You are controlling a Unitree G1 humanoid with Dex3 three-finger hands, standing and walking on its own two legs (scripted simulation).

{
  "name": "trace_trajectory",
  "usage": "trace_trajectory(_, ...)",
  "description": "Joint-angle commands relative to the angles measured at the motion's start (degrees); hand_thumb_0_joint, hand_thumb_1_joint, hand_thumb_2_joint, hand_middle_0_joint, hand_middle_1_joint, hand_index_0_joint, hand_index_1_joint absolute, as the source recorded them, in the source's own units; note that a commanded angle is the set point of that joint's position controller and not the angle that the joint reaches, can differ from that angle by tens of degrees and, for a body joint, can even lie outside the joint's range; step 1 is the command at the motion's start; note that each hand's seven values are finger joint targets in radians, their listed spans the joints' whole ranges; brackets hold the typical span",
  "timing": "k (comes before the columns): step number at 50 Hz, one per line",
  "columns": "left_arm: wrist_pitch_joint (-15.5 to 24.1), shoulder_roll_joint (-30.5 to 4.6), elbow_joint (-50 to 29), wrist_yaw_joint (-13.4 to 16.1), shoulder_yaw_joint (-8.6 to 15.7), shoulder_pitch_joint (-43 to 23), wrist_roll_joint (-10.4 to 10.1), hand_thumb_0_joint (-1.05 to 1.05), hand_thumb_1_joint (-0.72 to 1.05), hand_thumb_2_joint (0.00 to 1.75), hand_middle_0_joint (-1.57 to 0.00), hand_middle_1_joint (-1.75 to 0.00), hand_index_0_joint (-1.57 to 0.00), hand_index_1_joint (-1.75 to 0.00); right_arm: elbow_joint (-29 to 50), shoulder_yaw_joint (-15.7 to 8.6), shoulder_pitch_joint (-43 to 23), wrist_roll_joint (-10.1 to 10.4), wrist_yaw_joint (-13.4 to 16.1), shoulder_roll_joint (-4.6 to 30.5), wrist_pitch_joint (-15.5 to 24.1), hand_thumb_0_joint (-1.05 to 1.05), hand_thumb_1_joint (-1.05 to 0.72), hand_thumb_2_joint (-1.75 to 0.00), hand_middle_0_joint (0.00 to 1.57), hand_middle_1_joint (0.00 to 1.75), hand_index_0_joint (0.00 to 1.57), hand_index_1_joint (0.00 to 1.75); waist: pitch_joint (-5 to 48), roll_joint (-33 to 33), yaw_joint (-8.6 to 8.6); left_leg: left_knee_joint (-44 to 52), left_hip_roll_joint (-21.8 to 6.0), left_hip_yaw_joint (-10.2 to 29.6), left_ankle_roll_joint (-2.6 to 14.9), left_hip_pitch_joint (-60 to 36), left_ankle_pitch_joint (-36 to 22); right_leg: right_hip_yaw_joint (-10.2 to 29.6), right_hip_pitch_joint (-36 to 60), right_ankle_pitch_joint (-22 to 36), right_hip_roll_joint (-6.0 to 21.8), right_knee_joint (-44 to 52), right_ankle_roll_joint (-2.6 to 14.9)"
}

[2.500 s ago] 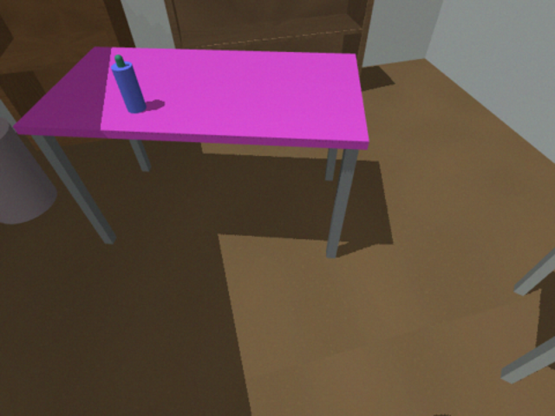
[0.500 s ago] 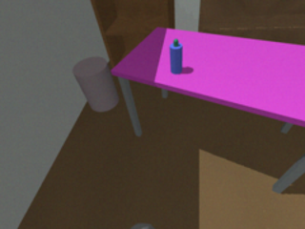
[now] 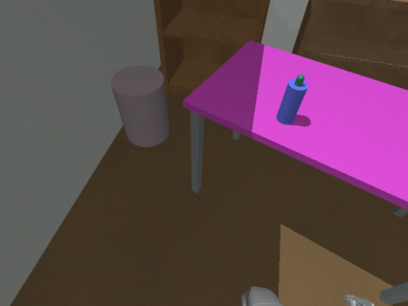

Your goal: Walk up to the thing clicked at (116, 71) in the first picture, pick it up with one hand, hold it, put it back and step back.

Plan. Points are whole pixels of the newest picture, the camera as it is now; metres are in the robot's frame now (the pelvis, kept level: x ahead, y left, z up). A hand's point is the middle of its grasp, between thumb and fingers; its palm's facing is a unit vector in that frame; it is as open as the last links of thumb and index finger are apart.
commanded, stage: walk up
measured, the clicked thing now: (292, 98) +0.70 -0.29 -0.03
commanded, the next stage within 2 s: stand in 1.74 s
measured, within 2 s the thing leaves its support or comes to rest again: neither
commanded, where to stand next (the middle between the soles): +0.09 -0.04 m, yaw -4 degrees
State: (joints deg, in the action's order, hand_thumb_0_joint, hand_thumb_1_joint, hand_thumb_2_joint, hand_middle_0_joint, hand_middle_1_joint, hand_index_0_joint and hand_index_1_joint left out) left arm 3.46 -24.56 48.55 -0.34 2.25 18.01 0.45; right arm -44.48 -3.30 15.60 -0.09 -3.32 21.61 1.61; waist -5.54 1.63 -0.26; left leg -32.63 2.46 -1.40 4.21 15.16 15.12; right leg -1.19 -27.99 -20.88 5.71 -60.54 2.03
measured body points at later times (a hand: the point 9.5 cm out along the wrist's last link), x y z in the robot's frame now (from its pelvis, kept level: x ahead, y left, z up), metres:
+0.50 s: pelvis +0.03 +0.00 -0.01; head +0.06 +0.01 +0.44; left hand +0.17 +0.30 -0.13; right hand +0.11 -0.31 -0.12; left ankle +0.04 +0.10 -0.73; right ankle +0.08 -0.11 -0.73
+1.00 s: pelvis +0.03 -0.02 +0.01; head +0.05 -0.02 +0.46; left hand +0.10 +0.28 -0.12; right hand +0.10 -0.33 -0.12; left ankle +0.04 +0.10 -0.73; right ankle +0.08 -0.11 -0.73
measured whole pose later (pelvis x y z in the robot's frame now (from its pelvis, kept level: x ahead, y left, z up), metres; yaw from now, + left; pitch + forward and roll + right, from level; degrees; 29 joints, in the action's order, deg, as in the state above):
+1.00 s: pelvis +0.03 -0.02 +0.01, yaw -2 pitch -2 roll +0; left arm -1.4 -21.0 60.0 -2.5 1.4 9.3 1.4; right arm -59.7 -0.7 7.8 -0.9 0.0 20.8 1.4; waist -4.3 0.5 1.0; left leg -25.7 -0.4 -1.2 0.1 10.4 13.6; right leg -1.6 -14.1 -8.3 -2.1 -24.1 2.8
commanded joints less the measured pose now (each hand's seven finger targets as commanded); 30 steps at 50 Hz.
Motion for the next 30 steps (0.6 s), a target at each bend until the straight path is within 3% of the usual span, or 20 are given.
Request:
trace_trajectory(1,-0.22,-8.15,-2.02,1.05,2.8,4.64,-0.16,0.0,0.9,0.9,-0.2,-0.3,-0.2,-0.3,2.94,-3.43,2.55,0.14,3.13,13.63,2.37,0.0,-0.9,-0.9,0.2,0.3,0.2,0.3,2.41,-7.73,0.82,9.17,-16.19,10.44,7.95,-3.32,-40.6,1.74,-0.2,3.54,0.68,8.32,-1.35)
trace_trajectory(2,-0.43,-7.89,-2.15,1.19,2.85,2.65,-0.15,0.0,0.9,0.9,-0.2,-0.3,-0.2,-0.3,2.78,-3.21,3.28,0.0,3.49,13.17,2.51,0.0,-0.9,-0.9,0.2,0.3,0.2,0.3,3.18,-7.02,0.11,7.79,-15.59,9.42,6.17,-3.27,-47.77,1.15,1.1,4.47,0.03,9.14,-0.88)
trace_trajectory(3,-0.69,-7.23,-2.48,1.37,2.74,1.95,-0.38,0.0,0.9,0.9,-0.2,-0.3,-0.2,-0.3,2.72,-3.04,3.14,0.04,3.85,13.2,2.52,0.0,-0.9,-0.9,0.2,0.3,0.2,0.3,4.04,-8.05,0.21,6.77,-15.25,8.62,4.9,-3.52,-50.95,0.52,2.79,6.3,-0.49,11.09,-0.54)
trace_trajectory(5,-1.31,-6.58,-2.47,1.49,2.5,0.06,-0.67,0.0,0.9,0.9,-0.2,-0.3,-0.2,-0.3,2.68,-2.9,2.45,0.16,4.4,12.87,2.13,0.0,-0.9,-0.9,0.2,0.3,0.2,0.3,5.26,-8.41,-0.06,5.37,-14.36,8.49,2.53,-3.54,-52.1,-0.23,5.6,7.51,-1.89,13.24,0.14)
trace_trajectory(8,-2.1,-6.57,-2.54,1.37,2.37,-2.5,-0.41,0.0,0.9,0.9,-0.2,-0.3,-0.2,-0.3,2.12,-3.01,1.66,0.41,5.16,13.2,1.4,0.0,-0.9,-0.9,0.2,0.3,0.2,0.3,7.26,-6.99,-0.5,3.02,-14.22,9.19,2.38,-5.46,-45.45,-0.08,8.26,6.89,-3.34,17.99,0.87)
trace_trajectory(10,-2.39,-6.83,-2.31,1.17,2.4,-3.82,-0.06,0.0,0.9,0.9,-0.2,-0.3,-0.2,-0.3,1.81,-2.92,0.46,0.61,5.51,13.88,1.14,0.0,-0.9,-0.9,0.2,0.3,0.2,0.3,8.19,-5.57,0.08,0.97,-14.9,10.49,2.22,-4.7,-40.01,0.74,12.08,6.58,-3.22,23.26,1.51)
trace_trajectory(11,-2.19,-6.94,-2.04,1.1,2.33,-3.64,0.18,0.0,0.9,0.9,-0.2,-0.3,-0.2,-0.3,1.46,-2.64,-0.12,0.94,5.61,13.64,1.05,0.0,-0.9,-0.9,0.2,0.3,0.2,0.3,9.19,-3.63,0.96,-1.78,-13.78,9.64,0.98,-5.11,-37.16,1.54,14.89,11.56,-3.12,29.93,2.32)
trace_trajectory(12,-1.83,-9.61,-1.57,1.16,2.93,-2.88,0.41,0.0,0.9,0.9,-0.2,-0.3,-0.2,-0.3,1.35,-2.12,-0.03,1.34,5.59,12.36,1.21,0.0,-0.9,-0.9,0.2,0.3,0.2,0.3,11.17,1.1,1.69,-5.42,-11.6,8.67,-1.43,-1.75,-30.26,6.95,20.63,28.64,1.42,30.69,4.08)
trace_trajectory(13,-1.63,-11.71,-1.19,1.21,3.67,-2.08,0.36,0.0,0.9,0.9,-0.2,-0.3,-0.2,-0.3,1.53,-1.55,-0.06,1.57,5.65,11.07,1.44,0.0,-0.9,-0.9,0.2,0.3,0.2,0.3,12.65,5.16,2.08,-11.0,-7.89,6.72,-3.51,2.19,-20.09,13.19,24.23,35.18,6.99,31.4,7.42)
trace_trajectory(14,-1.81,-12.17,-1.69,1.05,3.82,-5.41,-0.32,0.0,0.9,0.9,-0.2,-0.3,-0.2,-0.3,0.42,-1.13,1.54,1.3,5.81,9.92,1.21,0.0,-0.9,-0.9,0.2,0.3,0.2,0.3,14.01,7.6,1.16,-13.7,-3.74,4.17,-6.56,4.01,-7.53,19.13,24.92,39.15,13.23,31.22,13.56)
trace_trajectory(15,-1.96,-11.65,-2.17,0.86,3.08,-8.32,-0.85,0.0,0.9,0.9,-0.2,-0.3,-0.2,-0.3,-1.55,-1.24,1.09,0.82,6.06,10.43,0.78,0.0,-0.9,-0.9,0.2,0.3,0.2,0.3,13.15,7.57,0.58,-10.2,-3.13,3.25,-6.01,0.22,6.99,20.52,19.49,37.18,15.68,31.42,14.63)
trace_trajectory(16,-2.29,-10.38,-2.34,0.73,2.3,-9.57,-0.44,0.0,0.9,0.9,-0.2,-0.3,-0.2,-0.3,-2.69,-1.4,0.65,0.38,5.99,10.99,0.98,0.0,-0.9,-0.9,0.2,0.3,0.2,0.3,12.06,7.53,-0.3,-5.86,-3.31,4.93,-5.24,-3.58,8.77,19.39,14.43,34.9,14.77,32.07,12.51)
trace_trajectory(18,-2.85,-9.62,-2.0,0.58,1.99,-12.05,0.12,0.0,0.9,0.9,-0.2,-0.3,-0.2,-0.3,-4.53,-1.71,0.32,0.21,5.28,12.27,1.47,0.0,-0.9,-0.9,0.2,0.3,0.2,0.3,11.11,4.98,-1.18,0.63,-5.03,7.25,-2.2,-5.45,-0.44,10.94,12.62,27.12,7.13,30.63,6.29)
trace_trajectory(19,-3.18,-9.63,-1.89,0.49,2.3,-12.0,0.26,0.0,0.9,0.9,-0.2,-0.3,-0.2,-0.3,-4.8,-1.78,-0.72,0.02,5.1,13.04,1.51,0.0,-0.9,-0.9,0.2,0.3,0.2,0.3,9.65,4.6,-0.28,2.21,-6.82,8.31,-1.12,-4.13,-4.18,8.86,12.66,21.68,3.86,30.13,4.15)
trace_trajectory(21,-3.63,-8.73,-1.17,-0.04,2.03,-10.68,0.54,0.0,0.9,0.9,-0.2,-0.3,-0.2,-0.3,-4.79,-1.69,-3.75,-0.14,5.26,15.02,2.01,0.0,-0.9,-0.9,0.2,0.3,0.2,0.3,8.84,1.63,1.0,5.48,-12.37,14.07,1.93,-3.07,-6.55,6.93,11.86,16.1,0.07,27.93,1.74)
trace_trajectory(22,-3.88,-10.0,-0.12,-0.1,2.57,-11.35,0.58,0.0,0.9,0.9,-0.2,-0.3,-0.2,-0.3,-5.18,-1.7,-4.97,-0.11,5.3,15.3,1.94,0.0,-0.9,-0.9,0.2,0.3,0.2,0.3,6.61,1.11,1.25,5.75,-13.68,15.18,2.95,0.77,-6.39,5.49,13.74,13.72,-0.89,26.51,1.45)
trace_trajectory(23,-4.01,-9.78,0.3,-0.15,2.57,-11.77,0.68,0.0,0.9,0.9,-0.2,-0.3,-0.2,-0.3,-5.61,-1.55,-5.77,-0.27,5.29,14.94,2.01,0.0,-0.9,-0.9,0.2,0.3,0.2,0.3,5.69,0.33,1.24,6.42,-13.85,14.74,2.78,2.3,-5.87,5.56,15.01,13.54,-0.82,26.96,1.72)
trace_trajectory(25,-3.94,-9.04,0.11,-0.58,2.29,-13.18,0.23,0.0,0.9,0.9,-0.2,-0.3,-0.2,-0.3,-6.42,-0.96,-6.22,-0.45,5.34,14.16,2.44,0.0,-0.9,-0.9,0.2,0.3,0.2,0.3,6.42,-2.22,0.91,7.74,-12.34,12.11,0.17,0.8,-10.35,6.21,15.93,16.85,-0.27,28.24,2.37)
trace_trajectory(30,-4.08,-8.52,2.04,-1.18,1.87,-13.11,0.04,0.0,0.9,0.9,-0.2,-0.3,-0.2,-0.3,-7.34,-0.57,-9.61,-0.68,5.16,13.17,2.08,0.0,-0.9,-0.9,0.2,0.3,0.2,0.3,6.23,-6.63,1.49,10.12,-10.99,9.98,0.07,1.92,-1.19,6.62,17.97,14.36,-0.55,31.49,2.51)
